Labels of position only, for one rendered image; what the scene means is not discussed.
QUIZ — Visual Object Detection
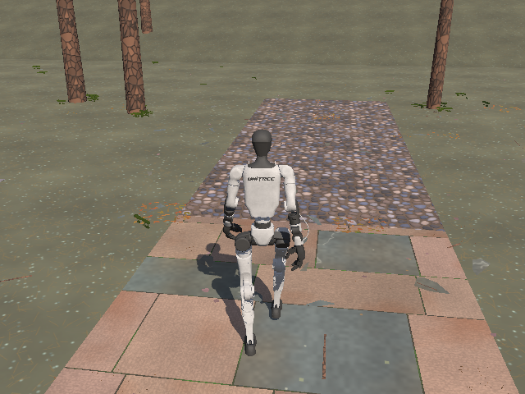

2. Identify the right robot upper arm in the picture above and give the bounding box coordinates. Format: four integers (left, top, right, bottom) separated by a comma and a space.
279, 165, 296, 212

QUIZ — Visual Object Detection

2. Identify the left robot upper arm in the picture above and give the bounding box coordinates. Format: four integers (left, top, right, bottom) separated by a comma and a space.
226, 165, 245, 208

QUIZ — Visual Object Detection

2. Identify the robot left shin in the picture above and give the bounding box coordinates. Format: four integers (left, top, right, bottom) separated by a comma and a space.
240, 286, 254, 345

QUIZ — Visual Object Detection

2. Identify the robot left foot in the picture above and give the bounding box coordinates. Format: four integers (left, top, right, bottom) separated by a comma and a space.
244, 333, 257, 356

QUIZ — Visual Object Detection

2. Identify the left robot hand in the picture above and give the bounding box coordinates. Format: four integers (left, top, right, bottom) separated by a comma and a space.
223, 223, 242, 240

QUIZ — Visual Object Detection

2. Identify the right robot hand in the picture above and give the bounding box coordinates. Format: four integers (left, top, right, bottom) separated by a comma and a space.
285, 245, 305, 271

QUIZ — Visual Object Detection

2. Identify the right robot forearm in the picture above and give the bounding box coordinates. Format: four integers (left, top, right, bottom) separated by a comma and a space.
288, 200, 304, 246

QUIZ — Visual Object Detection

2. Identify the left robot forearm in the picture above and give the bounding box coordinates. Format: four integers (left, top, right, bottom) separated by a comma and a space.
223, 197, 235, 227

